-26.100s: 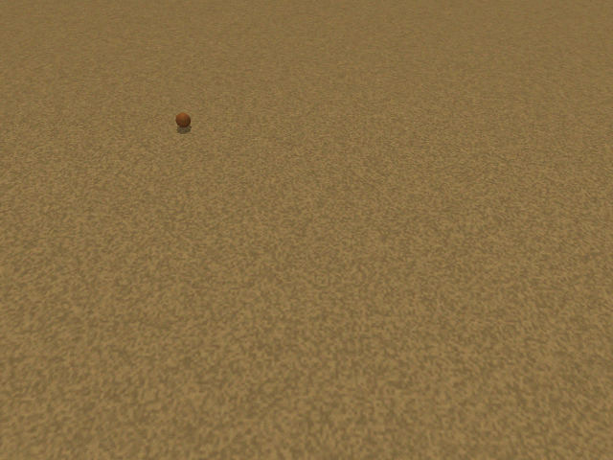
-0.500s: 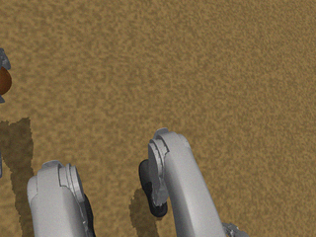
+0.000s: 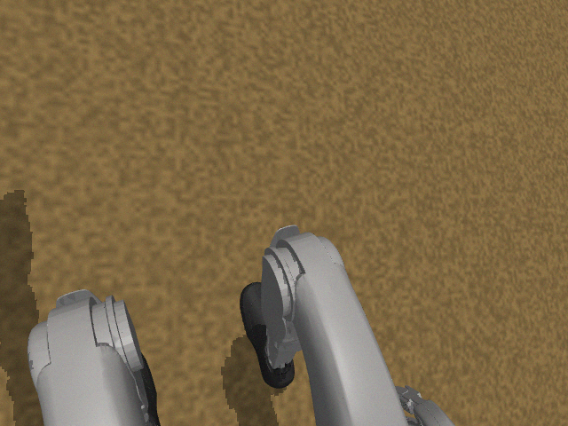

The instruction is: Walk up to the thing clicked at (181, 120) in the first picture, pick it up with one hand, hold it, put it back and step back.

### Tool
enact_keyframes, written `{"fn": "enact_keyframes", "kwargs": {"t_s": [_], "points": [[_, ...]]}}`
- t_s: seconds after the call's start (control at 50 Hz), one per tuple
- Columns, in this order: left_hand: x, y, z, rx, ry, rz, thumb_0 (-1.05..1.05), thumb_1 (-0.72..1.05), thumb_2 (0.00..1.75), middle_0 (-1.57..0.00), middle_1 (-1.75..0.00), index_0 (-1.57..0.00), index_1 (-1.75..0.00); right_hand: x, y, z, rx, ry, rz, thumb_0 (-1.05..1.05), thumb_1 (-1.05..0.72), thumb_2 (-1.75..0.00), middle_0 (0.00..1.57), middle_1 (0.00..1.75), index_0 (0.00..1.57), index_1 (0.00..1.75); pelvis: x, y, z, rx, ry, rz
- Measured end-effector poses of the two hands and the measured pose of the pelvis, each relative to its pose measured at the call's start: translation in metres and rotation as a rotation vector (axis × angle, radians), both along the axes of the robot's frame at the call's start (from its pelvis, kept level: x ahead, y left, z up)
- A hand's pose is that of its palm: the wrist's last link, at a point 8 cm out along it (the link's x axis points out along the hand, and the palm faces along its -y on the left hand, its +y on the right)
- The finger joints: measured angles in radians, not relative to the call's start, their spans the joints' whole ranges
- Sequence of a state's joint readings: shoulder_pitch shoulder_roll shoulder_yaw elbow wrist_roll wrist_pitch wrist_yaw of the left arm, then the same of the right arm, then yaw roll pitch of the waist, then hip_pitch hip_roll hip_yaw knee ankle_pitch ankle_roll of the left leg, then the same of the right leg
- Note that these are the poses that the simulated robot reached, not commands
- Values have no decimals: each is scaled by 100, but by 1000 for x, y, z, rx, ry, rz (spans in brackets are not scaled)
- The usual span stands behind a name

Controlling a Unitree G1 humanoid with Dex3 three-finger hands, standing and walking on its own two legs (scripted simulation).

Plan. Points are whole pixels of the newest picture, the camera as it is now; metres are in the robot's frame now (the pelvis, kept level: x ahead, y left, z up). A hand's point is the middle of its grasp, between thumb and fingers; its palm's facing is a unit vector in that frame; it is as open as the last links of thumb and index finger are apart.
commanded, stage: lower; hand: left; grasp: from above
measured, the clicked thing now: out of the picture +0.53 +0.27 -0.20
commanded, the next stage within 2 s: rest in 0.16 s
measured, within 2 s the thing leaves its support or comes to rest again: rests again in 1.50 s
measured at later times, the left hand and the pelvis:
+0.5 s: hand out of the picture +0.52 +0.26 -0.23, palm faces -0.47 -0.06 -0.88, open 9.9 cm; pelvis +0.00 +0.00 -0.02, yaw -2 degrees
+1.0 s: hand out of the picture +0.53 +0.26 -0.26, palm faces -0.46 -0.08 -0.88, open 9.9 cm; pelvis +0.00 +0.01 -0.02, yaw -4 degrees
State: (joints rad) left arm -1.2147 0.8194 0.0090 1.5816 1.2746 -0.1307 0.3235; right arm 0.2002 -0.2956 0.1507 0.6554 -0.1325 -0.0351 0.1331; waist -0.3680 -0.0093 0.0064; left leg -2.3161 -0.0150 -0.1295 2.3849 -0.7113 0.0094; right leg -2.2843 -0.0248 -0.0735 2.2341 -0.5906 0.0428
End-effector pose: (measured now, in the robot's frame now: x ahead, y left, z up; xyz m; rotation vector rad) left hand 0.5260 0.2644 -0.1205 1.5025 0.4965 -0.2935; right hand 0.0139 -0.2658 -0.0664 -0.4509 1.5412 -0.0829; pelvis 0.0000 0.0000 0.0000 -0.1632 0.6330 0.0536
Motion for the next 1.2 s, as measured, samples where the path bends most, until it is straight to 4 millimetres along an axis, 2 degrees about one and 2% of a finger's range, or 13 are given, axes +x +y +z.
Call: {"fn": "enact_keyframes", "kwargs": {"t_s": [0.18, 0.42, 0.68, 1.2], "points": [[-1, -2, -25, -11, -20, -19, -1, -5, 61, -58, -80, -66, -76, -8, 2, -4, -8, 28, 11, 0, -92, -90, 20, 30, 20, 30, 0, 0, -12, -9, -11, -3], [5, -3, -42, 6, -27, 6, -1, -3, 58, -57, -80, -65, -75, -12, 10, -10, 15, 33, 23, 0, -91, -90, 20, 30, 20, 30, 2, 1, -20, -19, -12, -12], [4, -10, -68, -21, -13, -8, -1, -3, 56, -57, -79, -66, -75, -15, 9, -1, 5, 52, 65, 0, -91, -90, 20, 30, 20, 30, 2, 2, -23, -39, -34, -23], [5, -6, -91, -24, -10, 27, -1, -2, 53, -58, -78, -67, -73, -17, 21, 12, 25, 55, 114, 0, -91, -90, 20, 30, 20, 30, 2, 7, -23, -71, -55, -33]]}}
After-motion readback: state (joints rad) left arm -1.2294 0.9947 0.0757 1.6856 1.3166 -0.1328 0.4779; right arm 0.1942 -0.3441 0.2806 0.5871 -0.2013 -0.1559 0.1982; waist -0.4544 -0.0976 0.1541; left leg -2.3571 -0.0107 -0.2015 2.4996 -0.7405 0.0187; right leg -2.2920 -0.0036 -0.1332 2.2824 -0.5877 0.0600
